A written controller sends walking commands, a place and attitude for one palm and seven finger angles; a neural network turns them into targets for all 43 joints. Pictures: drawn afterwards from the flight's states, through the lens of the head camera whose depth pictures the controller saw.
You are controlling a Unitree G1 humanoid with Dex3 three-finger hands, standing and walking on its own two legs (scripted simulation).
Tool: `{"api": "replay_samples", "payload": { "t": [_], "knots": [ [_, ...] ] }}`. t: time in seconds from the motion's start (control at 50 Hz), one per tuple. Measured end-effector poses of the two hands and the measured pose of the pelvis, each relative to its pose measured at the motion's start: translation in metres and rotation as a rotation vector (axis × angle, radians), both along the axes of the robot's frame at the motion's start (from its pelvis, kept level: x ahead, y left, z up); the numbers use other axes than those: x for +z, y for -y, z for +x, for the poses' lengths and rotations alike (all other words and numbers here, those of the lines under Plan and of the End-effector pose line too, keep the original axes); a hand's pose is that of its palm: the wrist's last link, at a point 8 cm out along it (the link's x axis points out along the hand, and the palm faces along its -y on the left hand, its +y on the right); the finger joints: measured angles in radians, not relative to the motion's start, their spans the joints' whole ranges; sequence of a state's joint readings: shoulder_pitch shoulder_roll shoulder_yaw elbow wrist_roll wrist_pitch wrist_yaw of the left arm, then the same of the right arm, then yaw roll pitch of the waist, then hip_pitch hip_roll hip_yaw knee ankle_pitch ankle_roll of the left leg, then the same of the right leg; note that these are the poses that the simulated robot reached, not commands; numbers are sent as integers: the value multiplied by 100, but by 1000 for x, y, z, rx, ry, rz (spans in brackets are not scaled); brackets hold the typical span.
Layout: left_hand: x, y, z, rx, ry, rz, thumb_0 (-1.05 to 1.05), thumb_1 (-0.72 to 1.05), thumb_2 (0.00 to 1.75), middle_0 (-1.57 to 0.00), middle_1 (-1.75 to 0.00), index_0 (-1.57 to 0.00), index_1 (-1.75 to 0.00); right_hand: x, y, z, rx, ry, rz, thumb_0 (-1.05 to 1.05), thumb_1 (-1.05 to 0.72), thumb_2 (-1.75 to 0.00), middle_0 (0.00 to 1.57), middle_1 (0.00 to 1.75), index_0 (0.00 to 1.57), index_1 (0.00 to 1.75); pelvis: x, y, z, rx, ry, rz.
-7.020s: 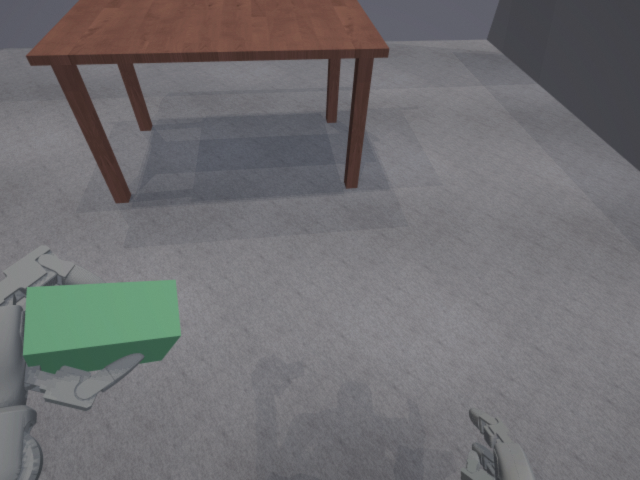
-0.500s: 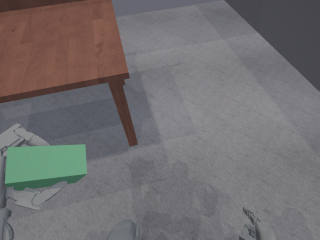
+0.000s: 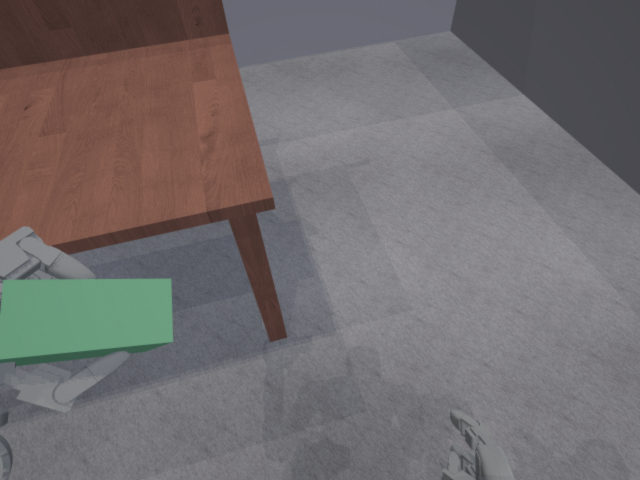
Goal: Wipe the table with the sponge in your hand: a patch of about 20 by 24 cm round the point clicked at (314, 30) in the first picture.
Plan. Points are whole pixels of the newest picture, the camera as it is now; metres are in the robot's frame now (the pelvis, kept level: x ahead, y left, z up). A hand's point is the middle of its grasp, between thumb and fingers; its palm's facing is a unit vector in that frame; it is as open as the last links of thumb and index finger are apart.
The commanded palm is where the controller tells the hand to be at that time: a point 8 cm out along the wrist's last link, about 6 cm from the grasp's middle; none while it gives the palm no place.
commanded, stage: take the last steps up to it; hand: left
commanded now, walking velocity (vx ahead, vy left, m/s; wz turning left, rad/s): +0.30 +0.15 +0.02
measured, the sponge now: (111, 321) +0.22 +0.20 +0.17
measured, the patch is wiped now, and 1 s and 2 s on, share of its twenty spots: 0.00 0.00 0.00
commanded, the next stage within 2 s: come to a stop and stand still in 1.16 s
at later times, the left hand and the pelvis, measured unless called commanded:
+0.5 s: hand (46, 204) +0.34 +0.31 +0.20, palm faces +0.41 -0.80 -0.44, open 9.7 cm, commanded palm +0.27 +0.35 +0.19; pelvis +0.11 +0.07 +0.00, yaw -1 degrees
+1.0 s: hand (113, 169) +0.42 +0.28 +0.17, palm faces +0.33 -0.81 -0.48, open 9.7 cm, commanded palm +0.36 +0.34 +0.19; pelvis +0.19 +0.06 +0.02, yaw -2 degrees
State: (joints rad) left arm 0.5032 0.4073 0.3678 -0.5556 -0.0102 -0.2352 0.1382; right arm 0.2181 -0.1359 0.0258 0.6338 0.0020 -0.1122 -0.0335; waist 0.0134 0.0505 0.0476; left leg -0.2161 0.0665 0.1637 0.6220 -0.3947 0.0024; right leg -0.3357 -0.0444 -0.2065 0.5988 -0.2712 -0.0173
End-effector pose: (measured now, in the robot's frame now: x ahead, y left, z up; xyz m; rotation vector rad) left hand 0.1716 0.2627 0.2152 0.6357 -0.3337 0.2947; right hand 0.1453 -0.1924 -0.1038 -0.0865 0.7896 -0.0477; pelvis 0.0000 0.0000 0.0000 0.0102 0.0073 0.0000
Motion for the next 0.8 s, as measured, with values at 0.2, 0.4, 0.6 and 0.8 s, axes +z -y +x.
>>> {"api": "replay_samples", "payload": {
  "t": [0.2, 0.4, 0.6, 0.8],
  "knots": [
    [-18, -19, 42, 77, -90, -83, -1, -46, 100, -78, -135, -78, -135, 12, 37, 47, -6, -60, -102, 1, -90, -90, 20, 30, 20, 30, 14, -8, 37, 13, -1, 30],
    [-1, -54, 91, -28, 35, -45, -1, -46, 100, -78, -135, -78, -135, 37, 24, 94, -64, 1, -235, 1, -91, -90, 20, 30, 20, 30, 6, -53, 90, -13, 8, 16],
    [-8, -86, 148, -17, 53, -106, -1, -46, 100, -78, -135, -78, -135, 31, -59, 130, -71, 57, -57, 1, -90, -90, 20, 30, 20, 30, 8, -77, 123, -40, 6, 4],
    [4, -62, 168, 4, -7, 21, -1, -46, 100, -78, -135, -78, -135, -6, -60, 153, -26, -13, 7, 1, -90, -90, 20, 30, 21, 30, 0, -65, 160, -42, 3, 15]
  ]
}}
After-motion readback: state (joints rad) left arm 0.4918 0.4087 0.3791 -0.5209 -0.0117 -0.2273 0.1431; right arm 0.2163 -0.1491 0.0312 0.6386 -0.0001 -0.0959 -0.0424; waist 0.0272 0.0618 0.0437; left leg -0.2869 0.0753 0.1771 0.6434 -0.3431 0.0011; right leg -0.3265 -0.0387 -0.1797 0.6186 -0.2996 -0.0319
